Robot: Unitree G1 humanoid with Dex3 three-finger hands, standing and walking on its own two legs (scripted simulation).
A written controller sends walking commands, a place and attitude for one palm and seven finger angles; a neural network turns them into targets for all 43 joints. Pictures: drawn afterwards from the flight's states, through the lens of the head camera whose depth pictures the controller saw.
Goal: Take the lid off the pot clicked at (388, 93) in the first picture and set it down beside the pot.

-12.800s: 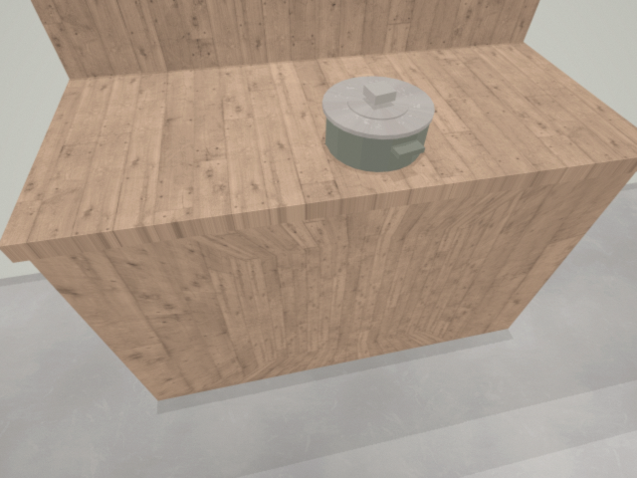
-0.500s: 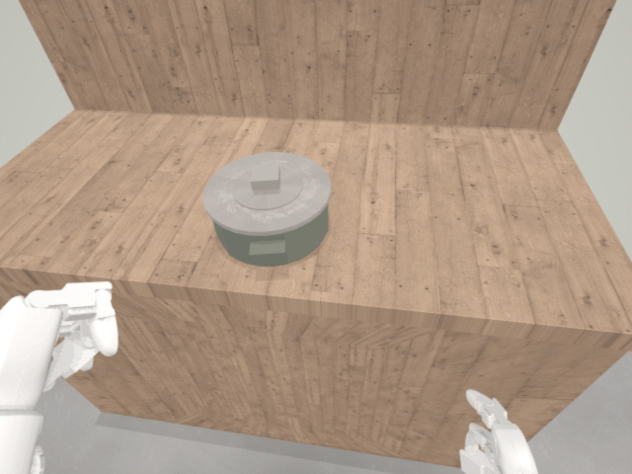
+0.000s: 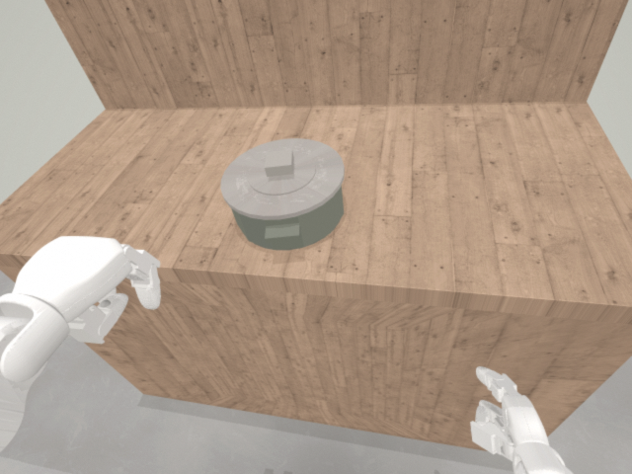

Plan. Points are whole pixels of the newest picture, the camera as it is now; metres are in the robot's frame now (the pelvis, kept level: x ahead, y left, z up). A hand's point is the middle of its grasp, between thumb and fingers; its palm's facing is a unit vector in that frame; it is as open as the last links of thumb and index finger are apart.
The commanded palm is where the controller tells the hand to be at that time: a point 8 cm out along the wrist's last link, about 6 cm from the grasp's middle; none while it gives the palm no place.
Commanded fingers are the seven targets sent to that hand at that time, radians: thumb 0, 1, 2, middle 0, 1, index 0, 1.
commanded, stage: reach forward and open the fingers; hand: left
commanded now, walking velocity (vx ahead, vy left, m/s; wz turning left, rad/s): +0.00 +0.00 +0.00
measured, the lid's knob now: (279, 162) +0.54 +0.13 +0.12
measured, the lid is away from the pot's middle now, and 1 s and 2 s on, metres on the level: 0.00 0.00 0.00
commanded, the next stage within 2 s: move the open hand above the knob in 0.52 s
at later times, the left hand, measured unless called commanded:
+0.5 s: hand (110, 260) +0.28 +0.26 +0.18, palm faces -0.08 +0.02 -1.00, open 10.0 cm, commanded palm +0.25 +0.25 +0.25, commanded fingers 0.00 -0.36 1.57 -0.85 -0.08 -0.85 -0.08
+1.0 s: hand (161, 215) +0.34 +0.22 +0.19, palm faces -0.12 +0.02 -0.99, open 10.1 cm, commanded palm +0.31 +0.22 +0.26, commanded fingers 0.00 -0.36 1.58 -0.85 -0.08 -0.85 -0.08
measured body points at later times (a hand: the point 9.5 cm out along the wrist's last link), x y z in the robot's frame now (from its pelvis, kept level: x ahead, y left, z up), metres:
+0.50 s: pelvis -0.02 +0.02 +0.00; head -0.03 -0.03 +0.45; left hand +0.28 +0.26 +0.24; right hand +0.20 -0.20 -0.09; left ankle +0.05 +0.10 -0.74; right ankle -0.01 -0.12 -0.74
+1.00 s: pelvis -0.01 +0.00 +0.00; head -0.01 -0.05 +0.44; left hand +0.34 +0.22 +0.25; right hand +0.20 -0.22 -0.10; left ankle +0.05 +0.10 -0.74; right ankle -0.01 -0.12 -0.74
